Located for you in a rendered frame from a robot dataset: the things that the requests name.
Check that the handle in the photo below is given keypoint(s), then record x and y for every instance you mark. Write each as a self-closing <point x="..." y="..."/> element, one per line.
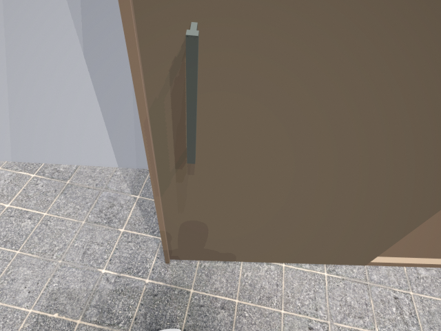
<point x="192" y="36"/>

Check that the wardrobe door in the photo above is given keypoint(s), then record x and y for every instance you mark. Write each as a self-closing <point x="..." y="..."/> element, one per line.
<point x="318" y="128"/>
<point x="423" y="242"/>

